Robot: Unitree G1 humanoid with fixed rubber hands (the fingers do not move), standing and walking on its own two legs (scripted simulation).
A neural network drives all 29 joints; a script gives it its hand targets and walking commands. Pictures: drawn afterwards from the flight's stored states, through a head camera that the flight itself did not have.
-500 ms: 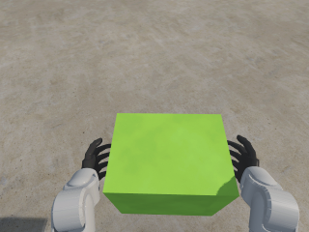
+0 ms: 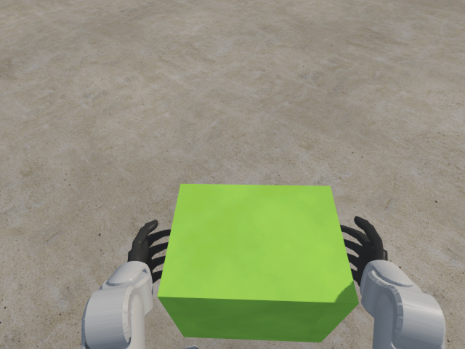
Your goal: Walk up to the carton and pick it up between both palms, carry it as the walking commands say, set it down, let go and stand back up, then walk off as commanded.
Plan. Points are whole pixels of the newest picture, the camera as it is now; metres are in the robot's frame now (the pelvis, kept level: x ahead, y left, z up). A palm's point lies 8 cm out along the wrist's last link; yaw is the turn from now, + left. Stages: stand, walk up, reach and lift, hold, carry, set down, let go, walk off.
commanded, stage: carry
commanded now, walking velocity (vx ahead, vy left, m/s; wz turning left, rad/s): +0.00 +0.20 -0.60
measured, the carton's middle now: (253, 265) +0.28 -0.02 -0.02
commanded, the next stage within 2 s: none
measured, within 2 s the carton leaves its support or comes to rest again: neither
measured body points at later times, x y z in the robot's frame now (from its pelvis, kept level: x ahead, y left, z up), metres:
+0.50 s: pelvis -0.03 +0.13 -0.01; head -0.01 +0.11 +0.44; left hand +0.27 +0.20 +0.05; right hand +0.17 -0.13 +0.04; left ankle +0.02 +0.19 -0.71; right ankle -0.06 +0.03 -0.73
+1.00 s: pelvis -0.01 +0.27 -0.01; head +0.02 +0.26 +0.44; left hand +0.30 +0.26 +0.05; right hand +0.11 -0.02 +0.06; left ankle +0.06 +0.30 -0.73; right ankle -0.09 +0.20 -0.70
